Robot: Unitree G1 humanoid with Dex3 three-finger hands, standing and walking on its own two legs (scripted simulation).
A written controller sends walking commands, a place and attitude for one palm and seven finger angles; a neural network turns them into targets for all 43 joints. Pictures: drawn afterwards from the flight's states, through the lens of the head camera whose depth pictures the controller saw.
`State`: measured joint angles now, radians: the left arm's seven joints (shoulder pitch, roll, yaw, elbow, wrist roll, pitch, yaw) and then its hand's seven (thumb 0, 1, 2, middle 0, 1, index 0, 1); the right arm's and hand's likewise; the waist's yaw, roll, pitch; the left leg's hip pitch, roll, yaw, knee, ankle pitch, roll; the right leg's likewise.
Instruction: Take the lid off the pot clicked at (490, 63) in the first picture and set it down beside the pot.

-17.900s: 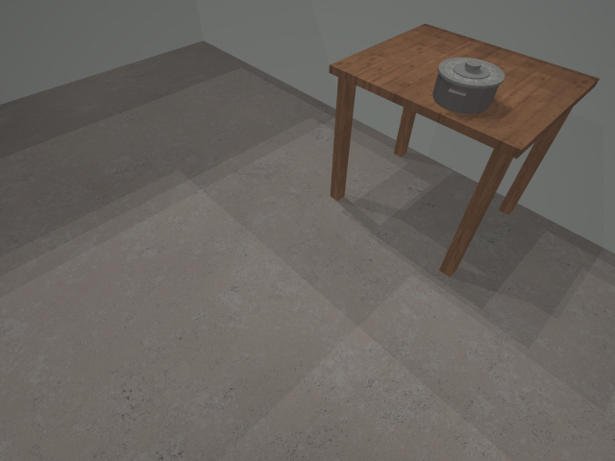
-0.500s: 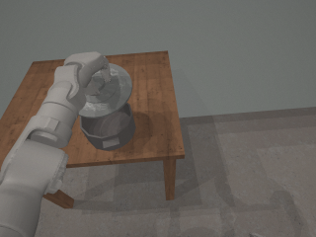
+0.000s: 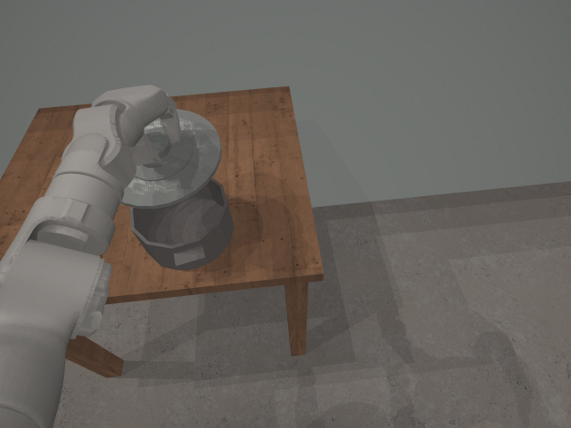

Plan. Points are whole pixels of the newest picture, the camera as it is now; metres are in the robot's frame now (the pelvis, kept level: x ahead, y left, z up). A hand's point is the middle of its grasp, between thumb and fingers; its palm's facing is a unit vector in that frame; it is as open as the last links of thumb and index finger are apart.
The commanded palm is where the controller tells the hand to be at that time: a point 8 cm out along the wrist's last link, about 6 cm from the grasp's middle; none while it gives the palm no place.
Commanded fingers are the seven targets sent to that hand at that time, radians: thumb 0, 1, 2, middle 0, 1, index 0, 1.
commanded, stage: move the lid sideways beside the pot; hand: left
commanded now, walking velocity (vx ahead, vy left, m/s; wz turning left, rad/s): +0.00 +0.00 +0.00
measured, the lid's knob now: (155, 145) +0.51 +0.18 +0.11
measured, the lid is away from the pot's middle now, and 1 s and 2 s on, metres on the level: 0.01 0.13 0.21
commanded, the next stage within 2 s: none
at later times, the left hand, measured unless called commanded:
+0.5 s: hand (88, 160) +0.45 +0.26 +0.14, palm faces -0.37 -0.09 -0.92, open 7.3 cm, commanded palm +0.47 +0.27 +0.22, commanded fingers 0.00 0.82 0.71 -0.83 -1.11 -0.82 -1.12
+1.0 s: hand (48, 168) +0.45 +0.31 +0.14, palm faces -0.40 -0.10 -0.91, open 7.3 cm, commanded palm +0.47 +0.33 +0.22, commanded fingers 0.00 0.82 0.71 -0.83 -1.11 -0.82 -1.12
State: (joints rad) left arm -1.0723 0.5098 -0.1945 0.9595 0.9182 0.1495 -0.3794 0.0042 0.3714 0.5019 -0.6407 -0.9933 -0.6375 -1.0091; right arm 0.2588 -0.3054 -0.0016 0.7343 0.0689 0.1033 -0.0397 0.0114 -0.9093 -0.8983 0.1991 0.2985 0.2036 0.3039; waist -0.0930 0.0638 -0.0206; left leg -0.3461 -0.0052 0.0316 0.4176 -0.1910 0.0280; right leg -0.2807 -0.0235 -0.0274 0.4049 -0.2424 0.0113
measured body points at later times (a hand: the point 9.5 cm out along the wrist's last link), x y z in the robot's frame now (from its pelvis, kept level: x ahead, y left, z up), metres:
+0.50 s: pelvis +0.00 +0.01 +0.00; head +0.05 +0.00 +0.45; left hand +0.47 +0.26 +0.19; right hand +0.09 -0.26 -0.13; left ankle +0.01 +0.10 -0.74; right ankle -0.03 -0.13 -0.74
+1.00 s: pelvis -0.01 +0.02 +0.00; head +0.06 +0.01 +0.44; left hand +0.46 +0.31 +0.19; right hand +0.04 -0.27 -0.13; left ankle +0.01 +0.11 -0.74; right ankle -0.03 -0.13 -0.74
